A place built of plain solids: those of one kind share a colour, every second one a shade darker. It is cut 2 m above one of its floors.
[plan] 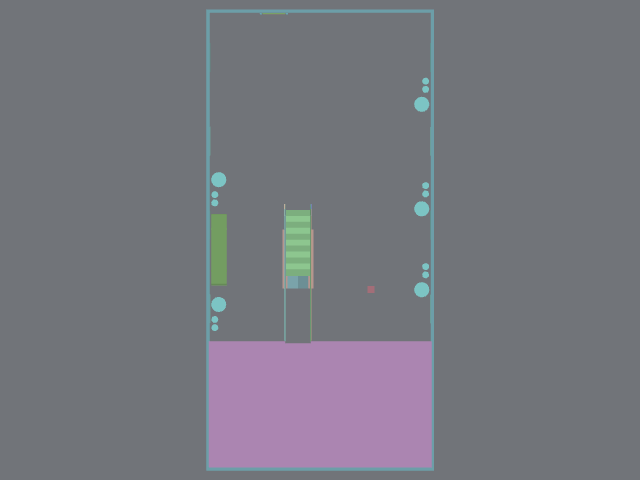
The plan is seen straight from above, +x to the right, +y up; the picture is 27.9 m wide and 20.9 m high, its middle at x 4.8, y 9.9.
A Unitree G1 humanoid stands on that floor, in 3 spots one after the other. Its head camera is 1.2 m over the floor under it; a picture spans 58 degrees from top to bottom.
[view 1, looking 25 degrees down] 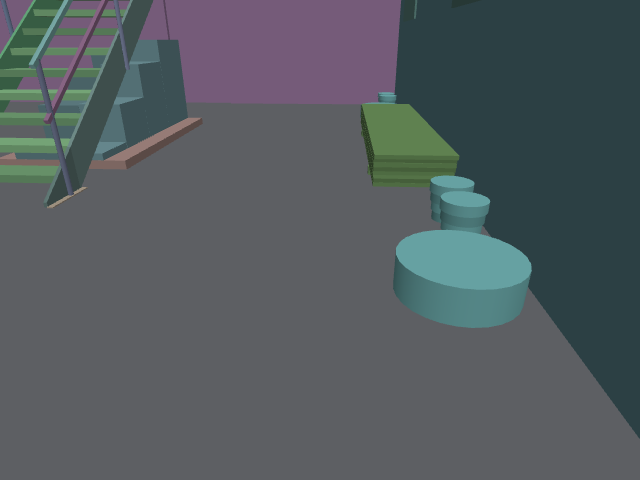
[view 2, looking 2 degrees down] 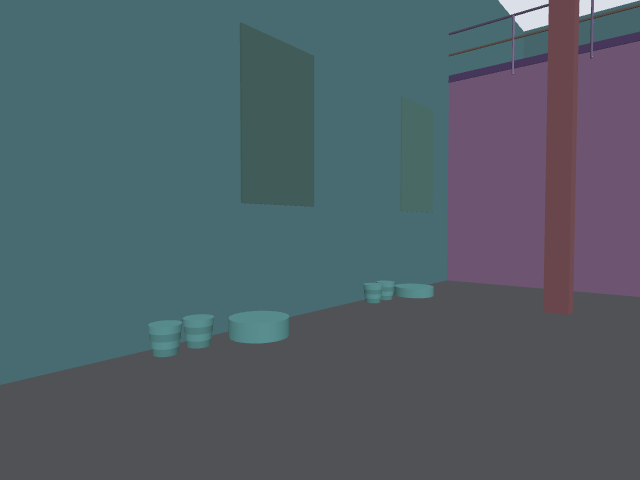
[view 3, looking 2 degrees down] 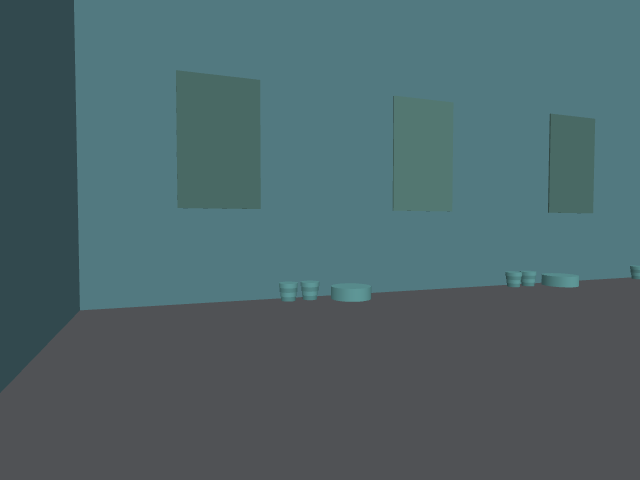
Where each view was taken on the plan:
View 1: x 1.00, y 14.51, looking -87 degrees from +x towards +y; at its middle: ground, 2.84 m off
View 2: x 5.72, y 14.41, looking -50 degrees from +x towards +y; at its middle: wall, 6.07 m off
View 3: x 2.79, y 18.69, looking -20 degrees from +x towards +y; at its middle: wall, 7.28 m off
